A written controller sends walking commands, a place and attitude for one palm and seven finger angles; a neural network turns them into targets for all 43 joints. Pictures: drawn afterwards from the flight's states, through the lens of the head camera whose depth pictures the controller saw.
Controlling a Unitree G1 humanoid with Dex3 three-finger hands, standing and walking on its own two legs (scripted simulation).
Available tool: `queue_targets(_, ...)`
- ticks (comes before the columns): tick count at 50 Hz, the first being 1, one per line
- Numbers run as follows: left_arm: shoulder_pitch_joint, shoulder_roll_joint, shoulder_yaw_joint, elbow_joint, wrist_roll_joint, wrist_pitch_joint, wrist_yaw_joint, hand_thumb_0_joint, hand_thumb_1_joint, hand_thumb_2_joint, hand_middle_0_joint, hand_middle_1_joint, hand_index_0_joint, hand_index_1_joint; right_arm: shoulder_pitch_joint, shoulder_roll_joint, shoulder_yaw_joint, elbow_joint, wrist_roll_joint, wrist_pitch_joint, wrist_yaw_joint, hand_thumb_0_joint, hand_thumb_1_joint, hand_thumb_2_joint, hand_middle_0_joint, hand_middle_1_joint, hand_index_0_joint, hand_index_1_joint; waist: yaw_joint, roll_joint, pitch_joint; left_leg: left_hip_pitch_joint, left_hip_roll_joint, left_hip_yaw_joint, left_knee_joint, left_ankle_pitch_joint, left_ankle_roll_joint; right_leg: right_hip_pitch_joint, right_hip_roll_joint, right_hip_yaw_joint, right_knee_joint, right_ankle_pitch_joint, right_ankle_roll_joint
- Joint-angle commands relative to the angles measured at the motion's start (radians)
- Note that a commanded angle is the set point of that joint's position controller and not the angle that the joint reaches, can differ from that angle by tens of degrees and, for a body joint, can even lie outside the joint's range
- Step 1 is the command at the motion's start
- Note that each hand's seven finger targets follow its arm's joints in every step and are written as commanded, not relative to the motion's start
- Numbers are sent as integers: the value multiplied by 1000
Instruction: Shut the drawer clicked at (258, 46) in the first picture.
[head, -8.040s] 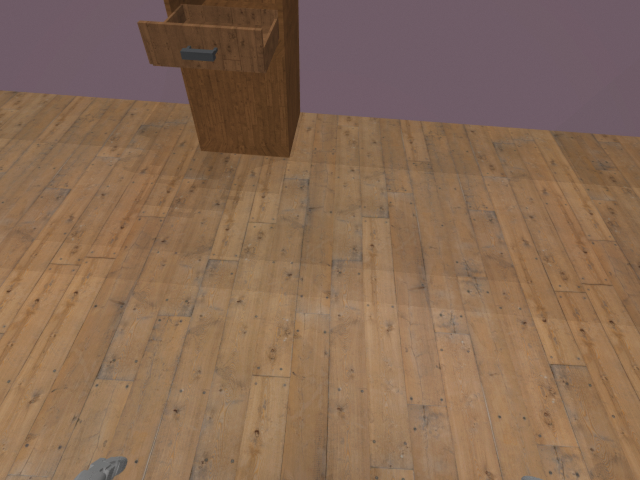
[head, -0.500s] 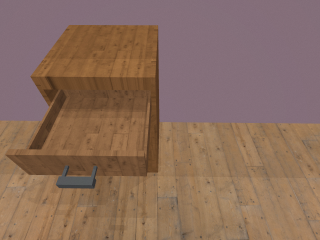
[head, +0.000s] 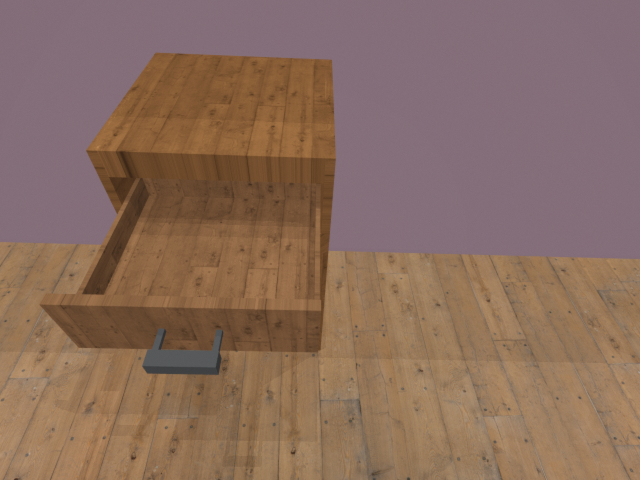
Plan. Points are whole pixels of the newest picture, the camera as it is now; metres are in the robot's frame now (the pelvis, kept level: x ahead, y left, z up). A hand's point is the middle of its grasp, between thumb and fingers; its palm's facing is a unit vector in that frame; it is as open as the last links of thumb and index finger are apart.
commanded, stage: raise the hand and make a fist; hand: left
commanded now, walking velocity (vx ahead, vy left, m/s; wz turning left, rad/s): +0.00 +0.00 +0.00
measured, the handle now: (186, 348) +0.32 +0.24 -0.10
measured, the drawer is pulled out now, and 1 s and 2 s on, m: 0.30 0.30 0.30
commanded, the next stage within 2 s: bring the fist close to the handle in 2.00 s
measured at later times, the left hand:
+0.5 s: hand (190, 476) +0.14 +0.17 -0.06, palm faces +0.05 -1.00 -0.01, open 6.0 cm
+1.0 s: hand (164, 456) +0.16 +0.20 -0.03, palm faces +0.10 -0.99 -0.08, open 3.6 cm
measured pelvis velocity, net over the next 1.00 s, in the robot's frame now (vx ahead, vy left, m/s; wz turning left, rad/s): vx -0.03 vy -0.03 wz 0.02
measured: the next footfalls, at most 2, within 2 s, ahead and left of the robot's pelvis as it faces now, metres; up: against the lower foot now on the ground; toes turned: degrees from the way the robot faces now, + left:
none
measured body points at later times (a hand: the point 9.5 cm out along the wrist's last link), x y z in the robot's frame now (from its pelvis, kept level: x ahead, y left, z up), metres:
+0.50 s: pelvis -0.05 -0.03 -0.09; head -0.01 -0.02 +0.36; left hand +0.13 +0.22 -0.05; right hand +0.18 -0.28 -0.12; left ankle +0.02 +0.08 -0.74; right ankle -0.03 -0.11 -0.74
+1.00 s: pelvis -0.03 -0.03 -0.08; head +0.02 -0.03 +0.37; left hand +0.14 +0.25 -0.03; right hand +0.11 -0.28 -0.17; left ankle +0.02 +0.08 -0.74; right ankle -0.04 -0.11 -0.74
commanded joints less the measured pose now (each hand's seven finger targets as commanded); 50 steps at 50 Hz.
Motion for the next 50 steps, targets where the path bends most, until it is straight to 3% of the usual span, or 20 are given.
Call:
queue_targets(1,79,73,10,-16,-2,-9,5,0,900,900,-200,-300,-200,-300,53,-121,-15,-22,-2,-14,-1,0,-900,-900,200,300,200,300,0,19,44,42,142,-190,-175,45,15,-75,-60,54,-86,76,-31)
queue_targets(4,84,74,9,-7,-3,-9,5,0,900,900,-200,-300,-200,-300,65,-122,-11,-3,0,-16,0,0,-900,-900,200,300,200,300,1,25,40,57,141,-183,-179,73,12,-73,-64,51,-86,86,-29)
queue_targets(5,96,80,1,10,9,-28,40,0,900,900,-200,-300,-200,-300,-4,-151,-14,-66,7,-13,4,0,-900,-900,200,300,200,300,8,10,131,-20,140,-140,-12,221,-22,-132,-91,86,-132,186,-25)
queue_targets(6,-594,305,146,-1558,-186,-216,46,0,900,900,-220,-322,-220,-322,46,-276,-60,-416,64,-154,-34,0,-900,-900,200,300,200,300,-130,173,-391,322,44,-136,-69,334,-48,-134,5,-30,-5,313,-45)
queue_targets(7,-174,264,146,-1341,-117,-180,87,0,900,900,-240,-343,-240,-343,-29,-192,-15,-336,52,-251,-65,0,-900,-900,200,300,200,300,-13,281,-434,414,112,-161,-80,421,-66,-176,21,-33,111,139,-51)
queue_targets(8,112,57,18,-1182,-144,-64,117,0,900,900,-260,-365,-260,-365,-24,-158,-36,-315,63,-291,-52,0,-900,-900,200,300,200,300,-53,255,-273,273,108,-199,-134,338,-108,-295,29,-54,177,-10,-35)
queue_targets(9,132,-59,-41,-1122,-169,-53,96,0,900,900,-280,-387,-280,-387,9,-167,-39,-287,60,-296,-45,0,-900,-900,200,300,200,300,-60,156,-130,168,96,-201,-129,229,-98,-351,19,-48,189,-38,-27)
queue_targets(11,50,48,75,-1087,-170,-150,64,0,900,900,-320,-430,-320,-430,-32,-213,-65,-361,30,-300,-36,0,-900,-900,200,300,200,300,-78,-7,-29,-61,58,-201,-10,-49,-66,-414,22,-76,110,-48,-29)
queue_targets(13,239,83,208,-900,-190,-279,-12,0,900,900,-360,-473,-360,-473,-57,-204,-84,-413,19,-282,-27,0,-900,-900,200,300,200,300,-14,-120,-78,-208,31,-148,146,-14,-59,-453,34,-86,162,-30,-40)
queue_targets(15,280,9,197,-825,-222,-447,-130,0,900,900,-400,-517,-400,-517,-106,-191,-96,-460,5,-274,-12,0,-900,-900,200,300,200,300,24,-247,-132,-367,33,-119,291,-12,-65,-583,44,-84,318,-65,-39)
queue_targets(16,307,-11,181,-843,-243,-528,-199,0,900,900,-420,-538,-420,-538,-128,-190,-103,-490,4,-276,3,0,-900,-900,200,300,200,300,42,-200,-179,-416,29,-110,344,-11,-69,-609,42,-71,378,-59,-42)
queue_targets(18,344,71,260,-841,-262,-631,-311,0,900,900,-460,-582,-460,-582,-139,-185,-119,-542,21,-276,33,0,-900,-900,200,300,200,300,69,6,-238,-456,23,-93,417,6,-73,-625,30,-32,446,-26,-58)
queue_targets(23,186,166,307,-1140,-341,-506,-336,0,900,900,-560,-690,-560,-690,-163,-189,-103,-684,51,-241,-5,0,-900,-900,200,300,200,300,41,34,-302,-530,14,-89,451,-173,-38,-630,35,44,398,-214,-35)
queue_targets(27,8,181,283,-1385,-322,-578,-251,0,900,900,-640,-777,-640,-777,-92,-162,-86,-659,35,-246,-45,0,-900,-900,200,300,200,300,-29,93,-313,-523,32,-105,522,-156,-19,-671,33,90,385,-238,-32)
queue_targets(30,-44,174,228,-1333,-305,-623,-273,0,900,900,-700,-842,-700,-842,-78,-168,-71,-614,28,-262,-56,0,-900,-900,200,300,200,300,-74,101,-261,-577,40,-117,578,-179,-18,-734,34,107,391,-263,-31)
queue_targets(35,-24,245,285,-1169,-354,-505,-400,0,900,900,-800,-950,-800,-950,-90,-190,-55,-597,55,-273,-74,0,-900,-900,200,300,200,300,-47,62,-285,-635,39,-116,598,-193,-14,-644,8,180,325,-323,-12)
queue_targets(39,58,265,398,-1153,-391,-385,-389,0,900,900,-880,-1037,-880,-1037,-104,-168,-55,-603,59,-252,-74,0,-900,-900,200,300,200,300,6,27,-370,-603,37,-123,568,-90,-19,-495,-18,192,322,-127,20)
queue_targets(43,180,245,443,-1152,-386,-396,-345,0,900,900,-960,-1123,-960,-1123,-117,-147,-72,-583,53,-241,-61,0,-900,-900,200,300,200,300,31,3,-384,-562,38,-129,529,9,-27,-433,-20,157,361,116,45)
queue_targets(45,214,204,407,-1156,-379,-423,-346,0,900,900,-1000,-1167,-1000,-1167,-108,-144,-82,-574,52,-240,-52,0,-900,-900,200,300,200,300,13,-11,-356,-541,38,-129,509,31,-29,-456,-14,123,377,181,42)
queue_targets(50,221,173,346,-1185,-379,-499,-366,0,900,900,-1100,-1275,-1100,-1275,-101,-165,-93,-577,52,-262,-50,0,-900,-900,200,300,200,300,-10,-4,-324,-516,34,-127,496,-1,-23,-548,7,80,385,63,14)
